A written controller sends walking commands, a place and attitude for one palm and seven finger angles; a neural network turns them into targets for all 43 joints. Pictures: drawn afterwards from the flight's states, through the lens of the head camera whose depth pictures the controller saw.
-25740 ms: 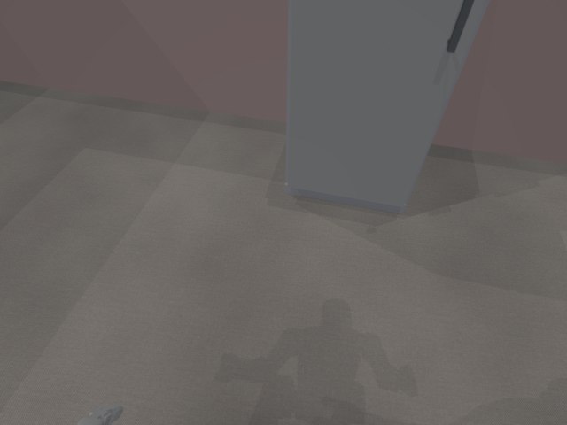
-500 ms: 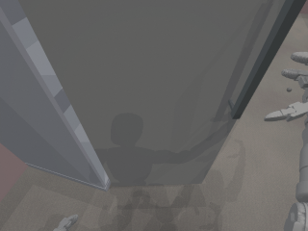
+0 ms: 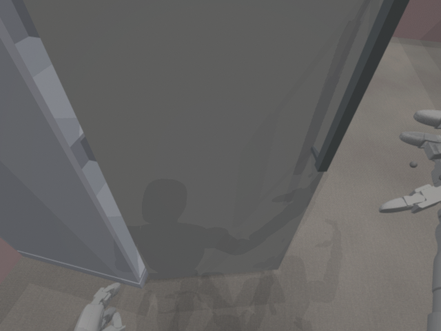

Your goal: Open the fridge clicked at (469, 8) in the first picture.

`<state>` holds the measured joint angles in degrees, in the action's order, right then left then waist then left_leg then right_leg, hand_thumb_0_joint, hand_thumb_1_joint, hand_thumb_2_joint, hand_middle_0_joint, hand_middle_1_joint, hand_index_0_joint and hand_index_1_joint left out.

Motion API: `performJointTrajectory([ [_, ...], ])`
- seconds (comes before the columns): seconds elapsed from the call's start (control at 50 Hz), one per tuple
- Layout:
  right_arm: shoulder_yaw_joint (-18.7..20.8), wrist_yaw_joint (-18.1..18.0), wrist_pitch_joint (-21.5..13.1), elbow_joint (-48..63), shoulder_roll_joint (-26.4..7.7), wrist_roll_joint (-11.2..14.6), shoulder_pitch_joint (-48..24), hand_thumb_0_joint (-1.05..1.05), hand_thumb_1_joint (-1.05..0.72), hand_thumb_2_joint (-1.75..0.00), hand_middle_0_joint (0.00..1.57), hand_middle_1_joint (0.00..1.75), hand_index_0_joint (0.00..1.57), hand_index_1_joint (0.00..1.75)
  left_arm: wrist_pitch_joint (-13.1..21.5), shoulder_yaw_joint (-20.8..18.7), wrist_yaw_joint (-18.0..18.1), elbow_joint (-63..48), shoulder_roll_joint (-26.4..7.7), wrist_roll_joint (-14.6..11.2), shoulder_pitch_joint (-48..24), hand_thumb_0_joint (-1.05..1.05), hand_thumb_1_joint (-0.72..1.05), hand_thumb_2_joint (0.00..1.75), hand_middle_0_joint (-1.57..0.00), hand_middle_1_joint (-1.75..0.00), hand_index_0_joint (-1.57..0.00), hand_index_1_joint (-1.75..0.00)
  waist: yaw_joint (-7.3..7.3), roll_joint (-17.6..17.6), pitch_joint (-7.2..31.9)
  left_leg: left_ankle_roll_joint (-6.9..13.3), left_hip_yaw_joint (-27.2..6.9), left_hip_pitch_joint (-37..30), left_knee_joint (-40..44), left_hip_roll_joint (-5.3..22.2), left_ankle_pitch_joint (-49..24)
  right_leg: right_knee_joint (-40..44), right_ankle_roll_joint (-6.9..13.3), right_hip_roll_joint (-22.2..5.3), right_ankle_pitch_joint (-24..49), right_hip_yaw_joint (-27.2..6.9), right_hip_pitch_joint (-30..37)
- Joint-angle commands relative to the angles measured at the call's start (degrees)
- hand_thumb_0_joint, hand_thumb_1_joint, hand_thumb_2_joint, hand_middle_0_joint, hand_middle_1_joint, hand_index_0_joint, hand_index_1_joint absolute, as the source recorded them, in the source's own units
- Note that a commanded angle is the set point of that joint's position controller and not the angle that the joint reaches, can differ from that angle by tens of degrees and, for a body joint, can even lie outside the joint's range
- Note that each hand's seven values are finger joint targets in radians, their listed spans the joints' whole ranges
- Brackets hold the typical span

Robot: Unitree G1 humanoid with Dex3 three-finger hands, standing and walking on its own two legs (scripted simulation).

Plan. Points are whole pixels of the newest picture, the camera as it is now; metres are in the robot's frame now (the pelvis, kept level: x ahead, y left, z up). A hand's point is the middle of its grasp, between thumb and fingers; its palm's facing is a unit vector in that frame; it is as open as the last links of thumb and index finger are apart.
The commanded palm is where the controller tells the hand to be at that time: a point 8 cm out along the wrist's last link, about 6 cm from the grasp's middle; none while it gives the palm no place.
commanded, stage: slip the hand off the handle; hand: right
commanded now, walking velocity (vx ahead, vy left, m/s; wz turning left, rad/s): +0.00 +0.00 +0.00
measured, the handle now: (345, 94) +0.47 -0.20 +0.22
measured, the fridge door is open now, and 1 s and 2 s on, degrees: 71 71 71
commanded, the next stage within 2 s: draw the hand back to the body in 0.20 s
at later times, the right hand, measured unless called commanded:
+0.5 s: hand (418, 191) +0.29 -0.26 +0.18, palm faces +0.03 +1.00 -0.04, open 14.7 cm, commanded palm +0.24 -0.31 +0.19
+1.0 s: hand out of the picture +0.23 -0.28 +0.18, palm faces +0.43 +0.87 -0.24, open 13.8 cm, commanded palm +0.18 -0.31 +0.19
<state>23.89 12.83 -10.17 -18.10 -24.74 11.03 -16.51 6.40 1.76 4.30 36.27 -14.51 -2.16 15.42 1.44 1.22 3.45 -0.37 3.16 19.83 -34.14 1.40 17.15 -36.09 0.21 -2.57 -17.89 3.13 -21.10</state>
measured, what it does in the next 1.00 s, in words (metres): stands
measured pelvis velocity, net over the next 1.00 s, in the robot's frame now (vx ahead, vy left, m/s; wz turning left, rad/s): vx -0.01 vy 0.00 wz -0.02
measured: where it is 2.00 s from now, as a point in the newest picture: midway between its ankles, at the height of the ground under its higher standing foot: outside the picture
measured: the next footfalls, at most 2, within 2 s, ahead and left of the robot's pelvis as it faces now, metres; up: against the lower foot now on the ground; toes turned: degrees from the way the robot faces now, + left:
none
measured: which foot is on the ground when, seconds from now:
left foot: down 0.00-1.00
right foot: down 0.00-1.00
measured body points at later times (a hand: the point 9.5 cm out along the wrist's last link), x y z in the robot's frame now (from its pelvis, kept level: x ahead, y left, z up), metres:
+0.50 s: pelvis -0.01 +0.01 +0.01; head -0.02 +0.03 +0.45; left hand +0.18 +0.24 -0.07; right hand +0.28 -0.32 +0.18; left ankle +0.00 +0.13 -0.73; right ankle +0.01 -0.12 -0.73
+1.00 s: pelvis -0.01 +0.00 +0.01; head -0.03 +0.01 +0.46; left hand +0.19 +0.21 -0.06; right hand +0.20 -0.33 +0.19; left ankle +0.00 +0.13 -0.73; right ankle +0.01 -0.12 -0.73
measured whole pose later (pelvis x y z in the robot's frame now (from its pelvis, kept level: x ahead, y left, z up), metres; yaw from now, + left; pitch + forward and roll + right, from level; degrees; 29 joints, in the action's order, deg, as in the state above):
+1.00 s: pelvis -0.01 +0.00 +0.01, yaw -1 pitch -4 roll +1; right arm 21.3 0.5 -0.7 8.6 -21.0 8.4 6.9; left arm 13.1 3.6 5.0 37.4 -13.7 -0.3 11.4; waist 3.9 1.7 -1.4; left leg -0.6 3.9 8.2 -25.1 1.8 12.6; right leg -27.1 0.3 -1.6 -13.1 2.5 -9.9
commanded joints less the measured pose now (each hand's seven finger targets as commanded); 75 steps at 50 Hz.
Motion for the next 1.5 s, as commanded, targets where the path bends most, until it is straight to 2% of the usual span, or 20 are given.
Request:
performJointTrajectory([
  [0.0,2.2,0.5,-2.6,16.6,-13.4,1.8,-16.8,0.0,0.55,-0.2,0.25,1.15,0.25,1.15,3.9,-2.6,1.1,-8.6,-7.9,0.0,-4.1,0.0,0.9,0.9,-0.2,-0.3,-0.2,-0.3,0.56,3.2,12.3,1.7,-0.8,-3.1,4.2,-2.7,-11.8,5.9,0.8,2.1,11.7,-2.9,7.7],
  [0.08,4.2,1.0,-1.4,16.4,-14.4,2.9,-13.9,0.0,0.55,-0.2,0.25,1.15,0.25,1.15,4.2,-2.3,1.6,-8.4,-8.0,-0.2,-5.2,0.0,0.9,0.9,-0.2,-0.3,-0.2,-0.3,0.7,0.5,9.8,1.3,-1.0,-3.4,5.0,-2.3,-10.6,6.1,1.0,2.2,9.5,-2.6,6.0],
  [0.18,4.5,1.9,-1.6,21.6,-14.3,3.7,-11.2,0.0,0.55,-0.2,0.25,1.15,0.25,1.15,5.0,-1.9,1.7,-9.1,-7.5,0.0,-6.6,0.0,0.9,0.9,-0.2,-0.3,-0.2,-0.3,1.4,3.0,11.3,1.4,-1.3,-5.0,4.9,-2.1,-12.1,5.9,1.0,2.6,10.6,-2.5,7.0],
  [0.3,3.0,2.6,-1.3,18.0,-14.5,3.7,-16.1,0.0,0.55,-0.2,0.25,1.15,0.25,1.15,6.1,-1.5,3.1,-7.4,-7.6,-0.2,-6.8,0.0,0.9,0.9,-0.2,-0.3,-0.2,-0.3,-0.13,3.0,7.3,1.2,-1.7,-1.8,6.4,-1.9,-5.7,6.3,0.9,2.6,5.3,-3.0,5.5],
  [0.32,0.5,7.7,5.7,9.6,-13.6,7.7,-14.5,0.0,0.55,-0.2,0.25,1.15,0.25,1.15,6.3,-0.8,3.8,-7.5,-9.0,-1.8,-8.0,0.0,0.9,0.9,-0.2,-0.3,-0.2,-0.3,-0.45,3.6,9.3,1.5,-2.4,-5.8,7.7,-1.2,-5.5,7.8,1.3,2.5,3.1,-2.9,6.6],
  [0.34,1.8,10.4,8.7,13.2,-15.6,9.0,-16.9,0.0,0.55,-0.2,0.25,1.15,0.25,1.15,6.5,-0.8,4.5,-8.5,-8.9,-2.5,-8.8,0.0,0.9,0.9,-0.2,-0.3,-0.2,-0.3,0.17,4.4,10.6,1.4,-2.7,-7.7,8.4,-0.9,-6.9,7.9,1.6,2.4,4.4,-2.8,7.8],
  [0.4,4.0,15.3,16.3,15.3,-20.6,9.8,-19.5,0.0,0.55,-0.2,0.25,1.15,0.25,1.15,7.7,0.4,5.1,-10.4,-8.8,-2.5,-10.1,0.0,0.9,0.9,-0.2,-0.3,-0.2,-0.3,1.35,3.8,12.2,1.3,-2.9,-10.0,8.6,-0.7,-10.6,8.2,2.0,3.0,8.4,-3.8,9.2],
  [0.44,8.4,16.2,17.2,17.7,-23.8,10.7,-16.6,0.0,0.55,-0.2,0.25,1.15,0.25,1.15,8.2,0.4,4.0,-11.0,-8.7,-2.0,-9.9,0.0,0.9,0.9,-0.2,-0.3,-0.2,-0.3,2.52,3.3,13.0,1.4,-3.2,-11.9,8.4,-0.7,-13.9,7.8,1.8,3.1,12.0,-4.1,9.7],
  [0.56,10.3,15.5,17.6,14.7,-18.5,12.8,0.4,0.0,0.55,-0.2,0.25,1.15,0.25,1.15,8.5,-0.4,0.9,-12.2,-8.7,-2.4,-8.8,0.0,0.9,0.9,-0.2,-0.3,-0.2,-0.3,3.24,-2.5,6.3,0.6,-2.6,-10.0,8.2,-0.7,-15.8,8.2,1.4,2.2,12.0,-2.5,6.7],
  [0.62,8.6,15.3,19.9,19.7,-17.4,12.1,-0.2,0.0,0.55,-0.2,0.25,1.15,0.25,1.15,8.3,-0.6,0.9,-13.6,-8.8,-2.7,-9.4,0.0,0.9,0.9,-0.2,-0.3,-0.2,-0.3,2.79,1.1,6.2,0.7,-2.1,-8.3,8.8,-1.2,-12.4,9.0,1.4,2.4,10.5,-2.3,8.4],
  [0.7,6.2,13.6,18.5,29.5,-15.8,11.7,-3.8,0.0,0.55,-0.2,0.25,1.15,0.25,1.15,9.2,-0.3,1.7,-13.8,-8.1,-2.4,-10.1,0.0,0.9,0.9,-0.2,-0.3,-0.2,-0.3,1.83,4.5,6.4,1.0,-1.6,-7.1,9.9,-2.1,-8.6,9.8,1.5,2.5,8.7,-2.9,11.5],
  [0.8,7.1,11.5,16.6,31.3,-16.1,11.1,-2.2,0.0,0.37,-0.29,0.24,1.04,0.24,1.04,10.6,0.1,2.9,-11.4,-7.9,-1.9,-9.6,0.0,0.9,0.9,-0.2,-0.3,-0.2,-0.3,1.78,4.6,4.5,1.2,-0.5,-7.6,11.4,-2.6,-5.1,11.8,1.3,2.4,6.3,-3.8,12.2],
  [0.82,7.4,-1.0,10.6,37.0,-19.2,1.4,-2.4,0.0,0.33,-0.31,0.24,1.02,0.24,1.02,10.9,-0.5,1.8,-9.7,-6.9,1.5,-9.1,0.0,0.9,0.9,-0.2,-0.3,-0.2,-0.3,2.39,3.0,-2.5,0.8,-1.5,-4.9,15.6,-2.2,-1.7,13.0,0.9,3.3,4.3,-3.3,8.7],
  [0.84,5.2,-6.4,9.0,33.3,-13.3,1.0,4.0,0.0,0.3,-0.32,0.24,1.0,0.24,1.0,11.2,-0.9,1.8,-8.0,-7.3,1.8,-9.5,0.0,0.9,0.9,-0.2,-0.3,-0.2,-0.3,1.74,1.4,-4.3,1.0,-1.0,-4.8,16.5,-1.5,0.7,13.6,0.6,2.9,1.2,-3.2,8.3],
  [0.88,1.5,-11.6,6.7,36.7,-8.1,-1.4,10.1,0.0,0.22,-0.36,0.24,0.96,0.24,0.96,10.4,-1.1,1.6,-7.4,-6.7,1.6,-10.5,0.0,0.9,0.9,-0.2,-0.3,-0.2,-0.3,1.89,4.7,-1.8,1.0,-0.8,-7.4,15.5,-1.0,0.4,15.2,0.7,2.3,-0.3,-2.6,11.0],
  [0.92,0.8,-14.8,4.8,40.2,-7.8,-3.3,11.6,0.0,0.15,-0.39,0.24,0.92,0.24,0.92,9.7,-1.3,1.4,-7.0,-6.5,1.9,-10.5,0.0,0.9,0.9,-0.2,-0.3,-0.2,-0.3,2.17,7.2,1.4,1.2,-0.9,-10.4,14.2,-1.1,-2.1,16.8,0.7,2.1,0.2,-3.0,12.9],
  [0.96,0.8,-17.0,3.5,41.8,-8.0,-4.7,13.1,0.0,0.08,-0.43,0.23,0.87,0.23,0.87,9.2,-1.8,1.5,-6.6,-6.6,2.3,-10.1,0.0,0.9,0.9,-0.2,-0.3,-0.2,-0.3,2.05,3.5,3.7,1.1,-0.9,-12.7,14.3,-1.1,-4.2,16.9,1.0,1.7,3.2,-2.7,14.1],
  [1.1,0.2,-19.4,2.1,44.7,-6.7,-7.1,18.5,0.0,-0.17,-0.55,0.22,0.73,0.22,0.73,7.1,-2.2,1.5,-5.9,-5.8,2.9,-11.2,0.0,0.9,0.9,-0.2,-0.3,-0.2,-0.3,2.61,4.6,2.1,1.4,-0.6,-15.3,14.3,-1.2,-9.5,17.7,0.8,1.7,11.0,-2.4,16.3],
  [1.26,0.5,-19.1,2.4,45.2,-5.5,-7.2,27.4,0.0,-0.47,-0.69,0.22,0.55,0.22,0.55,5.3,-2.6,1.2,-6.6,-5.3,3.0,-11.5,0.0,0.9,0.9,-0.2,-0.3,-0.2,-0.3,3.07,2.2,-1.2,1.1,-0.3,-16.0,14.9,-1.3,-12.0,17.9,0.6,1.5,14.5,-1.6,16.2],
  [1.48,2.4,-19.0,3.0,51.6,-6.5,-7.3,35.1,0.0,-0.86,-0.88,0.2,0.32,0.2,0.32,4.1,-3.0,0.9,-8.0,-4.9,3.4,-11.0,0.0,0.9,0.9,-0.2,-0.3,-0.2,-0.3,3.42,2.3,0.0,0.7,-0.3,-17.0,14.7,-1.2,-17.2,16.3,0.8,1.8,19.5,-0.7,17.5],
])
